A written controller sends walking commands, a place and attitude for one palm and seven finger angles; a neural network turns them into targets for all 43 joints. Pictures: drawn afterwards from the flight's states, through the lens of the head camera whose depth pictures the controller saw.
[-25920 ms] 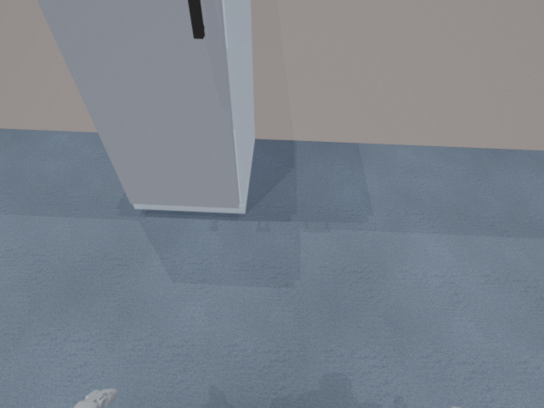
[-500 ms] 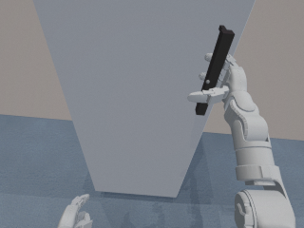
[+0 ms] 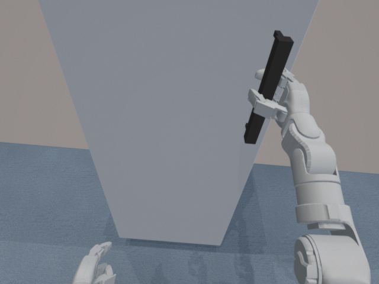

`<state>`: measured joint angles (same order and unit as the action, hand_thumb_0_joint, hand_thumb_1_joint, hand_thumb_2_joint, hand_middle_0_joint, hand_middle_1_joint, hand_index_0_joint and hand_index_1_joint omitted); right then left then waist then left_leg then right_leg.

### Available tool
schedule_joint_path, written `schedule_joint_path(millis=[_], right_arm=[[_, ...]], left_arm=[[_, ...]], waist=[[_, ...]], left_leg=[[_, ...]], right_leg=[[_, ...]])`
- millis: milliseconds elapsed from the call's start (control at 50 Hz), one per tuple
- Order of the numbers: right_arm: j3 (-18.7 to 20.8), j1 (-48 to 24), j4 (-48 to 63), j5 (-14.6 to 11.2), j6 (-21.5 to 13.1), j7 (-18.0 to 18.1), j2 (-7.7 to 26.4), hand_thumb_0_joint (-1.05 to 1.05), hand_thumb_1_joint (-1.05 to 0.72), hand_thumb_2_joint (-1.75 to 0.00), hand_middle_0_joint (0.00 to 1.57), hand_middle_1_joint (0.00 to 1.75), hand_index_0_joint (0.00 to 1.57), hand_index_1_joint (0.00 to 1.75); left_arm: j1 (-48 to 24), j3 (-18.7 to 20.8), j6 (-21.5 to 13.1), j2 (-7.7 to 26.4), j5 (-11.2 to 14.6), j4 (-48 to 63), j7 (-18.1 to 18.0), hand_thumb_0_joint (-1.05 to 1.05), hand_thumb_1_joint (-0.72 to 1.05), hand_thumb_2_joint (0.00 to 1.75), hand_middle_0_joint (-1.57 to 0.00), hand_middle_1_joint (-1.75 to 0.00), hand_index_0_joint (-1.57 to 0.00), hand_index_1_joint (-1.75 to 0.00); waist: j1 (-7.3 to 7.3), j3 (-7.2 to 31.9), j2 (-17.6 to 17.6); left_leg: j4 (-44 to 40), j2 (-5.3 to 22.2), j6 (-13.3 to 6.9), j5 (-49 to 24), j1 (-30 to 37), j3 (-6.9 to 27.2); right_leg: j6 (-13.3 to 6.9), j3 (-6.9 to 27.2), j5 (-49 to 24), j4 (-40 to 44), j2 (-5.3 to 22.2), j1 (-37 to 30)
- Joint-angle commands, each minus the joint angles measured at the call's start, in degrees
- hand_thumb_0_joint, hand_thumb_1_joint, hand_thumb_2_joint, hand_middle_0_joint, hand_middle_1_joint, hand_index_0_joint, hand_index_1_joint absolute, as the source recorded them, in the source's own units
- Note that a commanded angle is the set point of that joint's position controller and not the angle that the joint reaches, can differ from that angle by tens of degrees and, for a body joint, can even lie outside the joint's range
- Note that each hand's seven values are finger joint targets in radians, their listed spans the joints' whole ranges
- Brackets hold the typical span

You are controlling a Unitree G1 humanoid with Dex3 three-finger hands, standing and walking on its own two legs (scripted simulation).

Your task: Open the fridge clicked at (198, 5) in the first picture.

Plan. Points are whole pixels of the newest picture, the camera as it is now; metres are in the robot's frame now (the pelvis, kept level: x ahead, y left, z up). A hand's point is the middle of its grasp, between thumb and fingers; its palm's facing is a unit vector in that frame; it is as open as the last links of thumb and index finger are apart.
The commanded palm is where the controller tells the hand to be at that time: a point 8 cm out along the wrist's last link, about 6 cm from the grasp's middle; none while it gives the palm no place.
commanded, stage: grip the handle and tug to test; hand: right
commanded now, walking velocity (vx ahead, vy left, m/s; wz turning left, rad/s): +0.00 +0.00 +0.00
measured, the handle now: (262, 92) +0.46 -0.12 +0.22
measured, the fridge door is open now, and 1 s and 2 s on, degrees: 0 1 23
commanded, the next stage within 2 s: pull the door a little, standing still in 0.80 s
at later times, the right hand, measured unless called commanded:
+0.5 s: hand (258, 102) +0.41 -0.10 +0.23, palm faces +0.01 +1.00 +0.01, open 6.1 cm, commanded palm +0.38 -0.16 +0.22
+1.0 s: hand (258, 106) +0.39 -0.10 +0.23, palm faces -0.01 +1.00 +0.01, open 6.3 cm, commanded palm +0.36 -0.15 +0.22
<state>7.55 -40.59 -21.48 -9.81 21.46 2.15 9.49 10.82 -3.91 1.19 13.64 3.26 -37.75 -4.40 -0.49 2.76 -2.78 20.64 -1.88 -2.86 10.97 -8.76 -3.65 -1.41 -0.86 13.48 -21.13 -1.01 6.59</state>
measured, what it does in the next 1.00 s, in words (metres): stands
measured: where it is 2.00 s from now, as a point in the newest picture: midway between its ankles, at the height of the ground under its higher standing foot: outside the picture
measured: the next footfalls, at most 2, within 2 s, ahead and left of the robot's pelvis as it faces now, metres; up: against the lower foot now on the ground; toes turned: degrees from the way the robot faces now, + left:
none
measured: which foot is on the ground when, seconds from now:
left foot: down 0.00-1.00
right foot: down 0.00-1.00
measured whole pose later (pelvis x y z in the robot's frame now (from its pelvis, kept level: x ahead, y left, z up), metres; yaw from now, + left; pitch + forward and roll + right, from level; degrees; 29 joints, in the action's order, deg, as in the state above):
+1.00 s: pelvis +0.03 +0.00 +0.00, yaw +1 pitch +0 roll +0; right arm 7.3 -27.6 0.3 -10.5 28.6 2.3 8.0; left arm 9.1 -3.3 4.8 14.4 3.2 -34.4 -2.7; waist -0.5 4.1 -3.5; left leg 21.1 -2.4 -2.8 13.3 -7.5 -2.6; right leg -1.3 -1.7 15.7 -20.7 -0.6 4.6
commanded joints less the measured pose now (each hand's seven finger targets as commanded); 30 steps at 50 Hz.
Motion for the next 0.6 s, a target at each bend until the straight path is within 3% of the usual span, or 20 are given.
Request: schedule_joint_path(millis=[0,20,80,180,200,220,260,300,400,580], right_arm=[[2.36,-28.18,12.81,-0.18,-3.88,0.02,9.13,0.00,-0.90,-0.90,0.45,1.40,0.45,1.40],[1.42,-28.28,13.56,-0.26,-4.04,-0.04,7.65,0.00,-0.90,-0.90,0.45,1.40,0.45,1.40],[4.77,-24.61,13.97,-0.49,-4.05,0.42,10.72,0.00,-0.90,-0.90,0.45,1.40,0.45,1.40],[2.76,-25.13,14.37,-0.15,-3.63,0.71,8.64,0.00,-0.90,-0.90,0.45,1.40,0.45,1.40],[3.96,-25.03,14.66,-0.06,-3.56,1.01,9.88,0.00,-0.90,-0.90,0.45,1.40,0.45,1.40],[3.33,-24.97,15.68,-0.02,-3.47,0.98,9.08,0.00,-0.90,-0.90,0.45,1.40,0.45,1.40],[4.25,-23.33,13.59,0.03,-3.01,1.05,10.03,0.00,-0.90,-0.90,0.45,1.40,0.45,1.40],[4.22,-26.04,13.67,0.18,-2.78,1.03,10.95,0.00,-0.90,-0.90,0.45,1.40,0.45,1.40],[2.23,-26.23,14.71,0.18,-2.61,1.22,8.34,0.00,-0.90,-0.90,0.45,1.40,0.45,1.40],[4.27,-14.98,21.37,-0.55,-2.42,0.40,8.69,0.00,-0.90,-0.90,0.45,1.40,0.45,1.40]], left_arm=[[-7.31,2.37,-2.58,5.76,0.22,8.96,-0.40,0.00,0.90,0.90,-0.20,-0.30,-0.20,-0.30],[-7.26,2.39,-2.80,5.53,0.14,9.24,-0.30,0.00,0.90,0.90,-0.20,-0.30,-0.20,-0.30],[-7.60,2.42,-2.52,5.73,0.09,9.54,-0.18,0.00,0.90,0.90,-0.20,-0.30,-0.20,-0.30],[-7.79,2.32,-2.27,5.59,0.20,9.52,-0.20,0.00,0.90,0.90,-0.20,-0.30,-0.20,-0.30],[-7.67,2.36,-2.29,5.58,0.19,9.46,-0.14,0.00,0.90,0.90,-0.20,-0.30,-0.20,-0.30],[-7.98,2.31,-2.34,5.45,0.14,9.68,-0.11,0.00,0.90,0.90,-0.20,-0.30,-0.20,-0.30],[-7.79,2.46,-2.00,5.72,0.15,9.52,-0.19,0.00,0.90,0.90,-0.20,-0.30,-0.20,-0.30],[-7.47,2.25,-1.83,5.81,0.11,9.16,-0.41,0.00,0.90,0.90,-0.20,-0.30,-0.20,-0.30],[-7.68,2.29,-1.96,5.51,0.21,9.37,-0.30,0.00,0.90,0.90,-0.20,-0.30,-0.20,-0.30],[-9.08,2.43,-1.30,5.46,0.03,11.38,0.43,0.00,0.90,0.90,-0.20,-0.30,-0.20,-0.30]], waist=[[-0.14,15.39,5.34],[-0.16,16.06,4.89],[-1.33,16.49,6.17],[-0.70,14.25,6.19],[-0.99,14.42,5.68],[-0.99,14.82,4.04],[-1.25,14.41,5.22],[-0.53,14.18,5.87],[-0.31,14.40,3.85],[-2.52,17.43,6.48]], left_leg=[[-0.88,2.18,0.95,-16.98,8.01,2.72],[-0.58,2.13,0.90,-17.90,8.19,2.65],[-0.59,2.19,0.97,-18.61,9.59,2.72],[-0.94,2.03,0.94,-17.11,8.28,2.47],[-0.91,1.94,0.80,-17.10,8.31,2.58],[-0.83,1.98,0.75,-17.59,8.19,2.71],[-1.16,1.95,0.91,-16.77,8.28,2.64],[-1.30,2.11,0.97,-16.36,8.41,2.86],[-1.30,1.97,0.72,-15.44,7.34,2.64],[0.33,2.04,0.78,-23.22,12.22,2.36]], right_leg=[[-1.17,1.19,-16.15,0.88,0.38,-2.45],[-1.17,1.21,-16.95,0.74,0.32,-2.99],[-1.12,1.06,-17.55,1.03,0.42,-2.32],[-1.09,1.03,-16.71,1.37,0.68,-2.25],[-1.00,1.10,-16.94,1.28,0.72,-2.41],[-0.99,0.92,-17.44,1.10,0.61,-2.91],[-0.98,0.77,-16.78,1.21,0.70,-2.53],[-1.07,0.97,-15.87,1.41,0.66,-1.79],[-0.88,1.16,-16.18,1.28,0.79,-3.00],[-0.86,0.59,-21.46,1.14,0.71,-2.97]])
